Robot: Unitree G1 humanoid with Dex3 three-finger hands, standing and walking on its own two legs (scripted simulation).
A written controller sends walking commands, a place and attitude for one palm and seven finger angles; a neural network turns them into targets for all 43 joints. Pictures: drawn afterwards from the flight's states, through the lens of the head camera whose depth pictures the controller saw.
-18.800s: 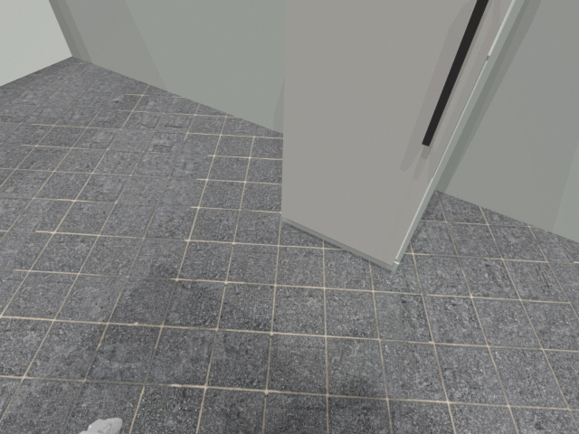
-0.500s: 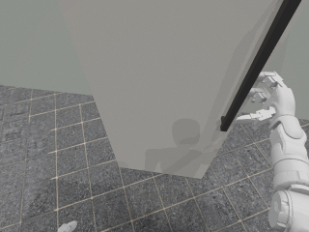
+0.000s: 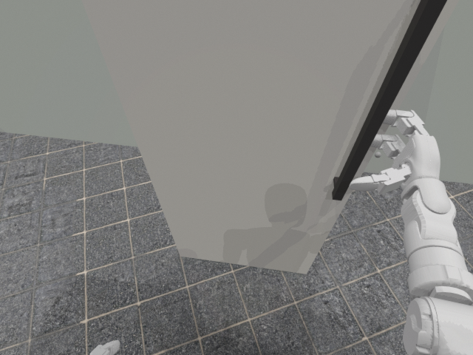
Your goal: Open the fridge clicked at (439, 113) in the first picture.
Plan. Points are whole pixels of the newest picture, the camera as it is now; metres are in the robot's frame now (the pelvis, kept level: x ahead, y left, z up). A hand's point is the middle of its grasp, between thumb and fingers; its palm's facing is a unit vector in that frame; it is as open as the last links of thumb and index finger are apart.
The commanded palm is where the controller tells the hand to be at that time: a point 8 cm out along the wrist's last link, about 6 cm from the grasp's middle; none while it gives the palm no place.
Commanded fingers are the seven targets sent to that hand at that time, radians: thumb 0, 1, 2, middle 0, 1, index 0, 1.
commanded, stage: slide the fingers in behind the handle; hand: right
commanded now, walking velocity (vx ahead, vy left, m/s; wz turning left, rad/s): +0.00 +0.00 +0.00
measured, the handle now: (369, 119) +0.49 -0.16 +0.15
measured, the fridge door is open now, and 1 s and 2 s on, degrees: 0 0 0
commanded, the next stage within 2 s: grip the handle and tug to test in 1.22 s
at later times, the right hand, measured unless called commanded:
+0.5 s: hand (360, 154) +0.44 -0.15 +0.12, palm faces +0.01 +1.00 +0.01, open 13.9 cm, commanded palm +0.40 -0.20 +0.12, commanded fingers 0.00 0.50 -0.30 0.30 1.20 0.30 1.20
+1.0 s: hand (352, 153) +0.44 -0.14 +0.12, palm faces +0.02 +1.00 +0.00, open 13.9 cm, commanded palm +0.41 -0.20 +0.12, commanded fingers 0.00 0.50 -0.30 0.30 1.20 0.30 1.20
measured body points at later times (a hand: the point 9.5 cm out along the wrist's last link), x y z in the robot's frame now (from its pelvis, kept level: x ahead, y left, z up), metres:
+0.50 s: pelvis +0.01 +0.01 +0.00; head +0.04 +0.01 +0.45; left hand +0.09 +0.26 -0.11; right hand +0.43 -0.21 +0.12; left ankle +0.00 +0.12 -0.71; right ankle +0.02 -0.11 -0.71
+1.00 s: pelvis +0.01 +0.02 +0.00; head +0.04 +0.02 +0.45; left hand +0.09 +0.27 -0.12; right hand +0.43 -0.19 +0.12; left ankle +0.00 +0.12 -0.71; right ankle +0.02 -0.11 -0.71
